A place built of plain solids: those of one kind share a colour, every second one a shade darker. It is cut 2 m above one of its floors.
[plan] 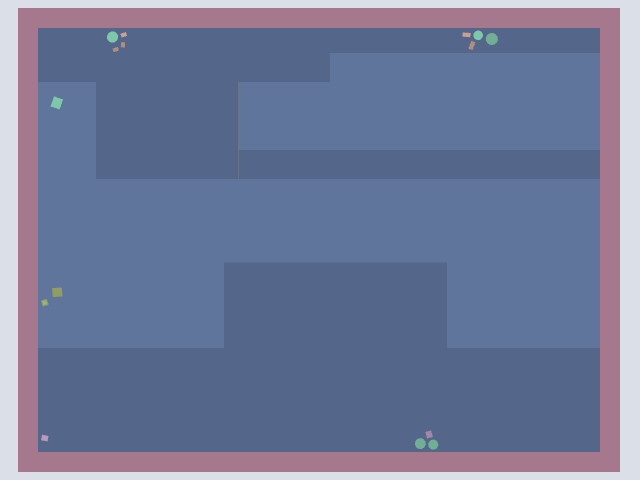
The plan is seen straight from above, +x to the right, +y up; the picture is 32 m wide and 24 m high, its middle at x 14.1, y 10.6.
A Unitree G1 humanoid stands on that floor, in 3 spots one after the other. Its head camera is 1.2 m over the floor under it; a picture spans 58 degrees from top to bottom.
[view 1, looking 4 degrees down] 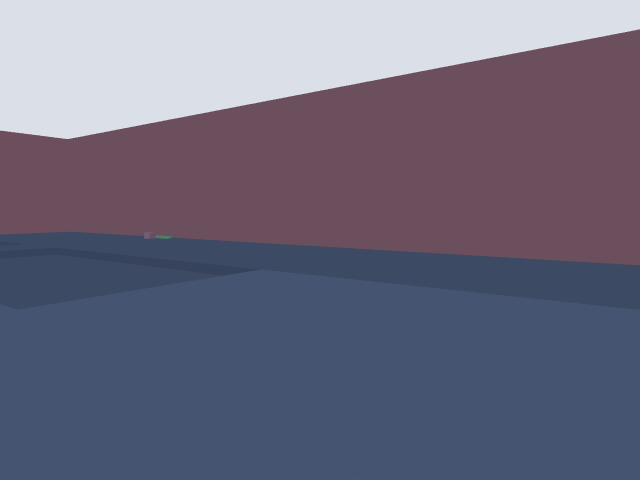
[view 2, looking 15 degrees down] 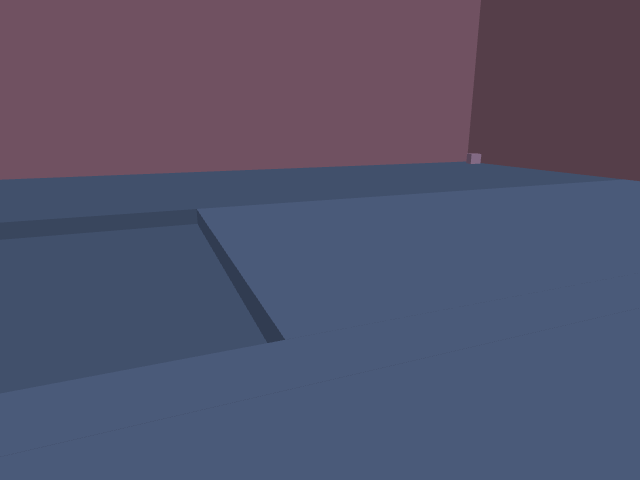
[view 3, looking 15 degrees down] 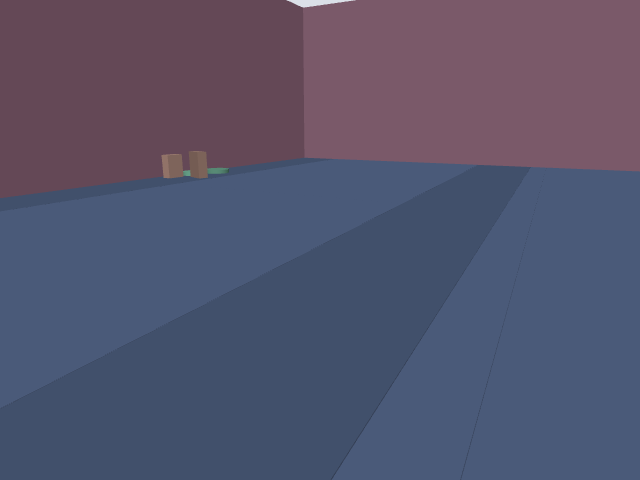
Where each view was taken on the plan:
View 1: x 3.37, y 11.60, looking -55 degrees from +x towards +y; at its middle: wall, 14.20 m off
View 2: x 9.96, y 11.65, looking -112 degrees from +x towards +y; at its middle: floor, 4.63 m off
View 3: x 14.09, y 13.10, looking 28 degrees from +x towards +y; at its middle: floor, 4.64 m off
